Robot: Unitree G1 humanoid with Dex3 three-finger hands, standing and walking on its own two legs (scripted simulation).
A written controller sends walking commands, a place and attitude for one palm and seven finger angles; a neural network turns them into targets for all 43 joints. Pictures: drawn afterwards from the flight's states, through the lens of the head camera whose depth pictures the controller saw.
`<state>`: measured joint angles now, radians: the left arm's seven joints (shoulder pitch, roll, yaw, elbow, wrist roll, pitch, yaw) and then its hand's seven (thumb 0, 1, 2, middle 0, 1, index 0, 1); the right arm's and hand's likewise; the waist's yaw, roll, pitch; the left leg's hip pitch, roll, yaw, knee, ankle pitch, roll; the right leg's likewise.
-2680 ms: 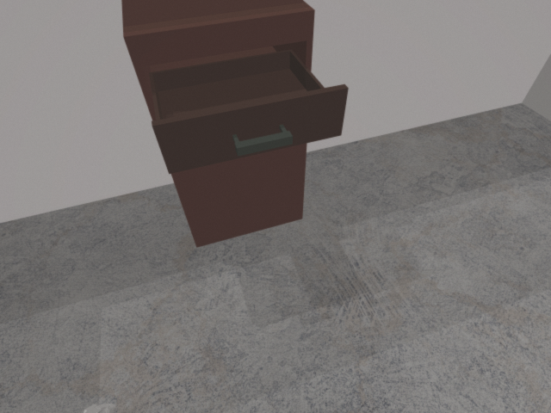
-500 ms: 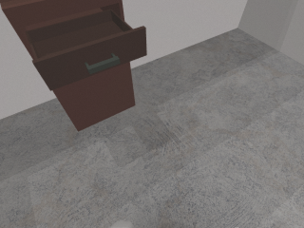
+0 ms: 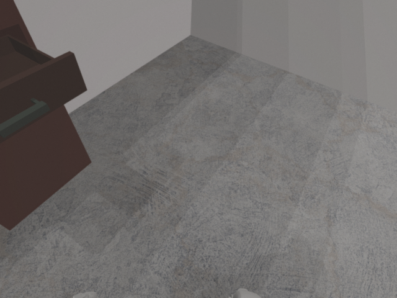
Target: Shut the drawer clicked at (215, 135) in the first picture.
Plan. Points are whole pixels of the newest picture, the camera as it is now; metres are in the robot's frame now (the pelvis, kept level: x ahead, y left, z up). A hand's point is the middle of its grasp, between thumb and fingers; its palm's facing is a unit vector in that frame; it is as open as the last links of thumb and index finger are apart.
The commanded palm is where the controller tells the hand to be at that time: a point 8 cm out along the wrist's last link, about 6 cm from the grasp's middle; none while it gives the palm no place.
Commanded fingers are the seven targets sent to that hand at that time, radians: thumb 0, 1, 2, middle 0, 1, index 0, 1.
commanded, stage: walk to a spot facing it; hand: left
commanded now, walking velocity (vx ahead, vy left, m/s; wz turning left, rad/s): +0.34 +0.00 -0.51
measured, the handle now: (19, 115) +0.54 +0.52 -0.01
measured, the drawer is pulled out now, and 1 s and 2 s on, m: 0.29 0.29 0.29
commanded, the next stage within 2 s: turn to face it in 0.86 s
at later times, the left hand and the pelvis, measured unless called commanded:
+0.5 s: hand (132, 261) +0.23 +0.17 -0.20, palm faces -0.17 -0.97 -0.17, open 7.3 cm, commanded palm none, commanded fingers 0.00 0.90 0.90 -0.20 -0.30 -0.20 -0.30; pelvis +0.17 -0.02 -0.02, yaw -12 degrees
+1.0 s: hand (198, 167) +0.53 +0.01 -0.19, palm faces -0.44 -0.88 -0.16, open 7.3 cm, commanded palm none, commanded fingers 0.00 0.90 0.90 -0.20 -0.30 -0.20 -0.30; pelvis +0.36 -0.11 -0.02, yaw -24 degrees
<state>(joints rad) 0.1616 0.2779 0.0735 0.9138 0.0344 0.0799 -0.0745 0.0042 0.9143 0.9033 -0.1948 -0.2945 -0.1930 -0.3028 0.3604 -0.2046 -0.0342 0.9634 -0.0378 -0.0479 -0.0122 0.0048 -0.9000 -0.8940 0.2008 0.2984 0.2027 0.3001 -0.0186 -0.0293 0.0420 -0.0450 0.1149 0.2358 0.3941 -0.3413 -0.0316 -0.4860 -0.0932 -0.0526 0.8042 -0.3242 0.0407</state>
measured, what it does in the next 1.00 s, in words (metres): walks ahead, turning right: right foot, then left foot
